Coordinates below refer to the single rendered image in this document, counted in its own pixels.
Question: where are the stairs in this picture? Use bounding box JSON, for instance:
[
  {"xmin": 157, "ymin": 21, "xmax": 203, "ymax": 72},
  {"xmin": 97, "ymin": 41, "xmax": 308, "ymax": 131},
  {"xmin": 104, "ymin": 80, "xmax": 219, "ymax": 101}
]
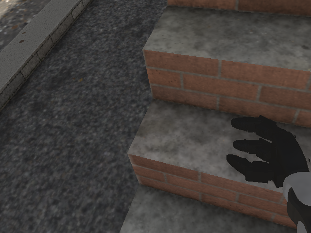
[{"xmin": 120, "ymin": 0, "xmax": 311, "ymax": 233}]

